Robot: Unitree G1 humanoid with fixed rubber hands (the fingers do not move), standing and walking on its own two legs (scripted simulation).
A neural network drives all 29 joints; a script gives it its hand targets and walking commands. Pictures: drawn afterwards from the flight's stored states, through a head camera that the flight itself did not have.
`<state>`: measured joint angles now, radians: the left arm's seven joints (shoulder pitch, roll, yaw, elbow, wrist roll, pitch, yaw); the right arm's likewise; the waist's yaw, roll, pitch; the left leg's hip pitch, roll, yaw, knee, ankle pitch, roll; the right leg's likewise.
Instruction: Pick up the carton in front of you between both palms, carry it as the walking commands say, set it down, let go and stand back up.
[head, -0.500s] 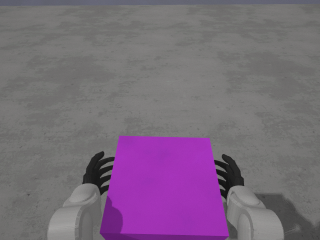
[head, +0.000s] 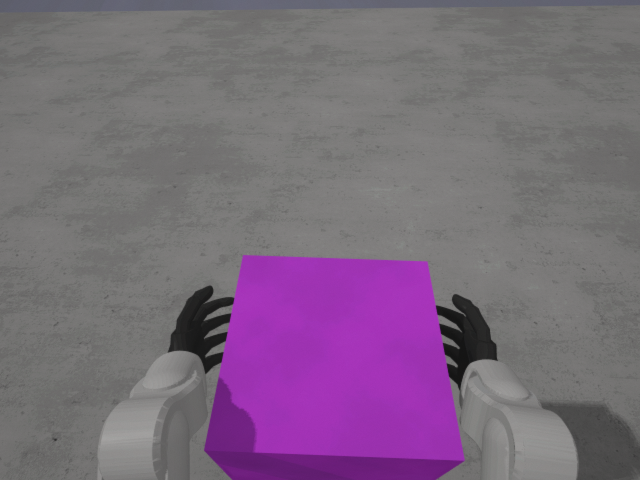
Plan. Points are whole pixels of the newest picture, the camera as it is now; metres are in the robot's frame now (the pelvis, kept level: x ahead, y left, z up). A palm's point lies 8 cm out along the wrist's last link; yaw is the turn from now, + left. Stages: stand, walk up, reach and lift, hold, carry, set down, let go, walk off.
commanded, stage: carry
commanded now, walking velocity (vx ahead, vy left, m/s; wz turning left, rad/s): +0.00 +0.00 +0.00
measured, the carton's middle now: (329, 385) +0.25 +0.01 +0.01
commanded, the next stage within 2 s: none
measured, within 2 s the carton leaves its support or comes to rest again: neither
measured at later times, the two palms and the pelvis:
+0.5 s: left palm (199, 316) +0.29 +0.16 +0.09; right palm (458, 321) +0.30 -0.14 +0.08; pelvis +0.06 +0.00 -0.01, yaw +2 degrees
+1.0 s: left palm (196, 373) +0.23 +0.16 +0.06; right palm (467, 383) +0.23 -0.14 +0.06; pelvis -0.01 +0.00 +0.00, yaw +1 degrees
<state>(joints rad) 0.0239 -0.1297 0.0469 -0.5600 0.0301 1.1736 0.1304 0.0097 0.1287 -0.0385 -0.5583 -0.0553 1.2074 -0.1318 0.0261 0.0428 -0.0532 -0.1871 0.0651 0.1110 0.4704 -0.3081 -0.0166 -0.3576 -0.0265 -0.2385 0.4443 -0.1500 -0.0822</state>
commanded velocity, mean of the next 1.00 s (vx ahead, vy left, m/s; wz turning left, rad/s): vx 0.00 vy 0.00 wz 0.00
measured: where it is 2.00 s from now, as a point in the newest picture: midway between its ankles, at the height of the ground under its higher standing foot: outside the picture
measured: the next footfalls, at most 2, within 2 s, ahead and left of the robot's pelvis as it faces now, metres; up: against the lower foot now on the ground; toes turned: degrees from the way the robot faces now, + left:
none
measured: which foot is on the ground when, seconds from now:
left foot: down 0.00-1.00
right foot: down 0.00-1.00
